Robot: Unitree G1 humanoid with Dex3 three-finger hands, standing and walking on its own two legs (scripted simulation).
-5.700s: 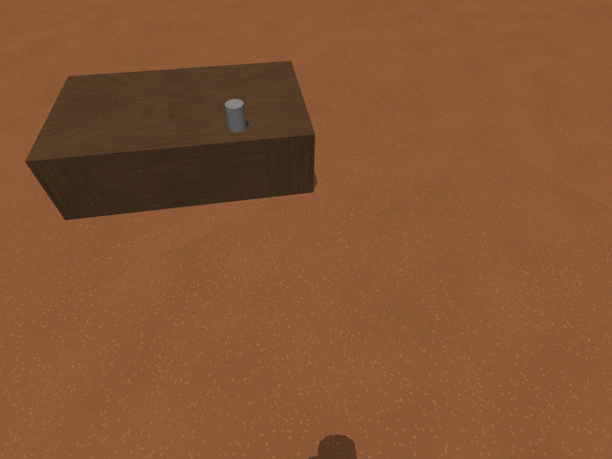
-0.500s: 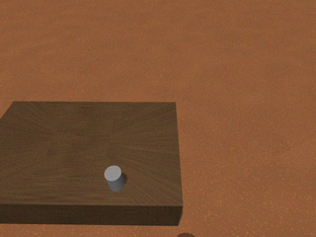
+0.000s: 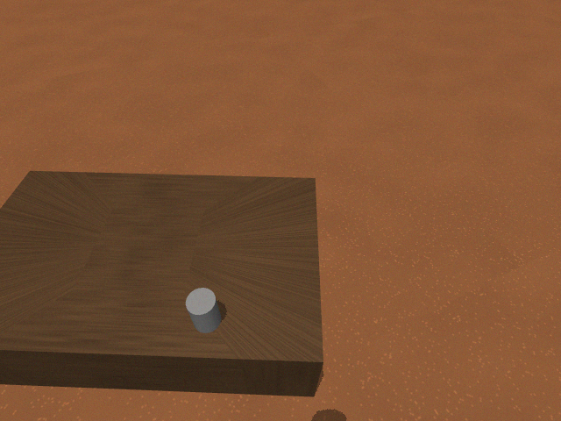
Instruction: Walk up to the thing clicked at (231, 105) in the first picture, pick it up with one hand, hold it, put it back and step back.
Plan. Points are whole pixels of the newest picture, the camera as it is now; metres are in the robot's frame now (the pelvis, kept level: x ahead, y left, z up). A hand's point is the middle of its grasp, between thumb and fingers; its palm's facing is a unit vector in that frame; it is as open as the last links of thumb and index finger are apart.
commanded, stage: stand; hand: left
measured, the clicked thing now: (204, 310) +0.48 +0.21 -0.40
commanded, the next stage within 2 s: go down in 1.80 s
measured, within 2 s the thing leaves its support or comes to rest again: neither
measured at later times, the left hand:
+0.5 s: hand out of the picture +0.07 +0.25 -0.15, palm faces -0.02 -0.94 -0.35, open 7.4 cm
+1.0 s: hand out of the picture +0.08 +0.25 -0.15, palm faces -0.02 -0.94 -0.35, open 7.4 cm
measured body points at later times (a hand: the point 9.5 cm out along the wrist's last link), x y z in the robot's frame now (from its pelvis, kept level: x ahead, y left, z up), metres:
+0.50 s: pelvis +0.00 -0.01 +0.00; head +0.00 -0.01 +0.45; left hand +0.07 +0.30 -0.13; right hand +0.07 -0.31 -0.14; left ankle -0.01 +0.13 -0.75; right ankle +0.03 -0.14 -0.75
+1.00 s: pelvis +0.00 -0.01 +0.00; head +0.01 -0.01 +0.45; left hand +0.08 +0.30 -0.13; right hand +0.08 -0.31 -0.14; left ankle -0.01 +0.13 -0.75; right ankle +0.03 -0.14 -0.75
